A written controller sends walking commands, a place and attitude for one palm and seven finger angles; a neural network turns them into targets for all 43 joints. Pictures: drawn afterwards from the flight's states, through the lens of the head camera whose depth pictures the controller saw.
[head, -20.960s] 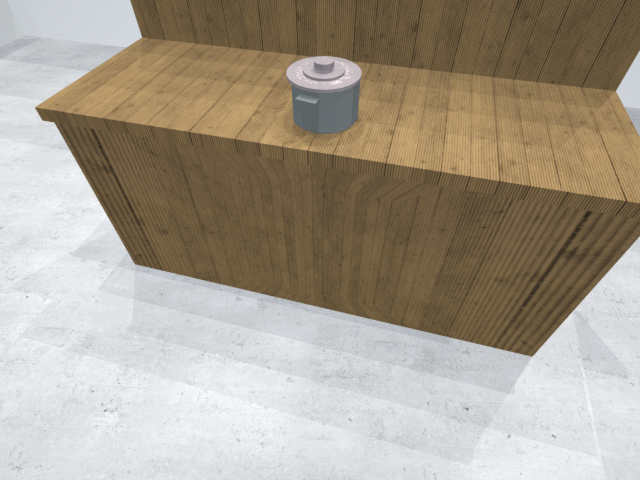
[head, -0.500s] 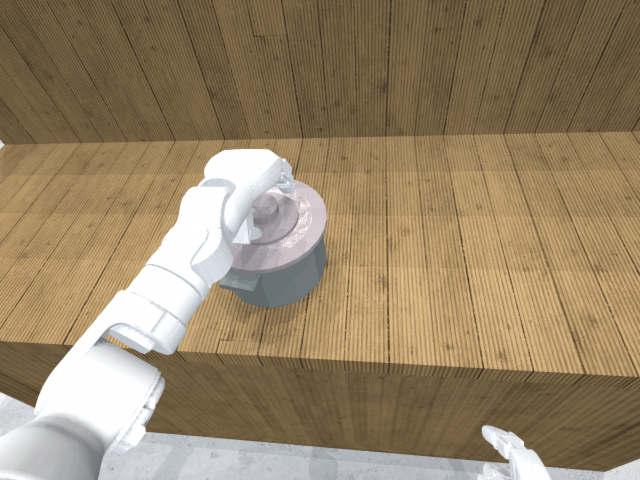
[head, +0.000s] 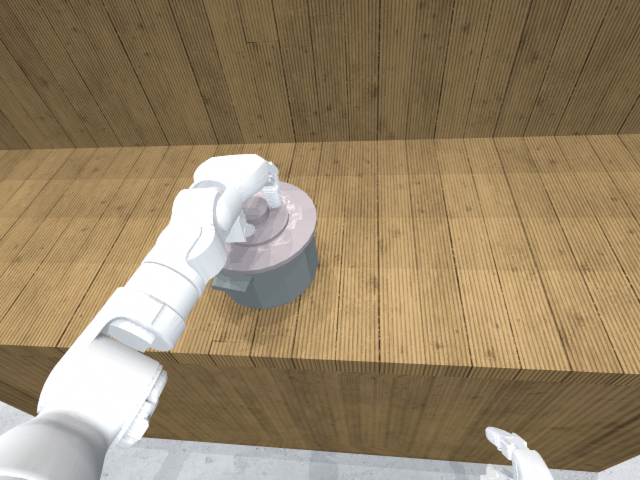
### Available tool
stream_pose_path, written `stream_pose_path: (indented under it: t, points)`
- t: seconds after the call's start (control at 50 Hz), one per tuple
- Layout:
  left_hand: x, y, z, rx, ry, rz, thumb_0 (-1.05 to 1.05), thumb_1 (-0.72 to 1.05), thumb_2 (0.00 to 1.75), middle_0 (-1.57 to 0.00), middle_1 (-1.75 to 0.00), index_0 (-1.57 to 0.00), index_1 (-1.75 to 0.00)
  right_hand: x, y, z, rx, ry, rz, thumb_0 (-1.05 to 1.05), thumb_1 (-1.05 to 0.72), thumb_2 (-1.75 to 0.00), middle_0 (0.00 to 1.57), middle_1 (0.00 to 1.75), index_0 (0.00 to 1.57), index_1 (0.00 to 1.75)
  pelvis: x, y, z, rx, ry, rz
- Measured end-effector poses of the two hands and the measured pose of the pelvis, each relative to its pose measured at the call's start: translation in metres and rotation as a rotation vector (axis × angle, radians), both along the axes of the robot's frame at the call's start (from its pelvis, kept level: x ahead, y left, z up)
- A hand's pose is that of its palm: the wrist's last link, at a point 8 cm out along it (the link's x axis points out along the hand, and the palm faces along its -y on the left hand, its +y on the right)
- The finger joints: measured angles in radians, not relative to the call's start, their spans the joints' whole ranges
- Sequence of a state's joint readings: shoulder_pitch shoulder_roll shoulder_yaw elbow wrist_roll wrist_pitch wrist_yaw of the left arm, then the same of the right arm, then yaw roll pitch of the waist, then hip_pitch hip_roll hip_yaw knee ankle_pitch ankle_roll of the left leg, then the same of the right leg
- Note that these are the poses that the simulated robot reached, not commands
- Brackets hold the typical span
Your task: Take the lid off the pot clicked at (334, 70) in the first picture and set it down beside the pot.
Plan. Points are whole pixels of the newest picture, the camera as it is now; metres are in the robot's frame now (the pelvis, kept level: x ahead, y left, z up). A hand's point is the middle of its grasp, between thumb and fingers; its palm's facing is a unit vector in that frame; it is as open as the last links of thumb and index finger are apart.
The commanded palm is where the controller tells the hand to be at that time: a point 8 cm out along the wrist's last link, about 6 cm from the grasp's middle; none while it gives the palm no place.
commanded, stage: close the fingers and squeeze the knob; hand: left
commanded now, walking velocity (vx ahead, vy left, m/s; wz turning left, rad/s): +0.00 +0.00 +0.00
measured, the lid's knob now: (252, 211) +0.46 +0.10 +0.09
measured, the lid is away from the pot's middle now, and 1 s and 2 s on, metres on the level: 0.01 0.01 0.01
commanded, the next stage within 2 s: lift the lid straight up in 0.82 s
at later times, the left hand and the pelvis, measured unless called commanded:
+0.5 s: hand (240, 216) +0.43 +0.11 +0.11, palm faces -0.29 -0.02 -0.96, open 7.7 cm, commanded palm +0.41 +0.13 +0.17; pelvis +0.00 +0.01 +0.00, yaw +0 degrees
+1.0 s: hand (238, 217) +0.43 +0.11 +0.11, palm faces -0.28 -0.03 -0.96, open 7.7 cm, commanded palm +0.41 +0.12 +0.18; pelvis +0.01 +0.01 +0.00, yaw +0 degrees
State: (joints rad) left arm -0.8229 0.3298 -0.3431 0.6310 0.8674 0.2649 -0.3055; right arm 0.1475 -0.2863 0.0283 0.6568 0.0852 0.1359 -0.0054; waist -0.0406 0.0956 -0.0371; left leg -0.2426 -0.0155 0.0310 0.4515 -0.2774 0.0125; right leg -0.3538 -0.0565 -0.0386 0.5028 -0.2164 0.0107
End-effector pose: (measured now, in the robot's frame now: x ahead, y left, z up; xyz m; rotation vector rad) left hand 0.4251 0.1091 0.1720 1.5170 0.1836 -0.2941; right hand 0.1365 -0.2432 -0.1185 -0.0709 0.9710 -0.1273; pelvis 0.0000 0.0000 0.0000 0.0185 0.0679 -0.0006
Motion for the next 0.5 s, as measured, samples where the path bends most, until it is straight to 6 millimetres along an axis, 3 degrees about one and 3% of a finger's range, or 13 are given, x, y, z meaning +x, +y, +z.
stream_pose_path:
  t: [0.12,0.28,0.5]
  points:
    - [-0.003,-0.007,0.004,0.034,-0.021,-0.047,0.00,0.14,1.01,-0.65,-0.85,-0.69,-0.88,0.001,0.000,0.000,-0.007,-0.005,0.000,0.01,-0.91,-0.90,0.20,0.30,0.20,0.30,-0.001,0.001,0.000,-0.001,0.003,0.006]
    - [0.000,-0.002,0.000,0.008,0.007,-0.031,0.00,0.17,0.90,-0.65,-0.88,-0.68,-0.90,0.000,0.003,0.001,-0.004,-0.001,-0.004,0.01,-0.91,-0.90,0.20,0.30,0.20,0.30,0.000,0.002,0.000,-0.002,0.002,0.002]
    - [-0.002,0.004,-0.002,-0.010,-0.015,-0.052,-0.01,0.18,0.89,-0.66,-0.88,-0.68,-0.89,0.000,0.008,0.001,0.000,0.002,-0.002,0.01,-0.91,-0.90,0.20,0.30,0.20,0.30,0.003,0.007,0.001,-0.005,0.002,-0.002]
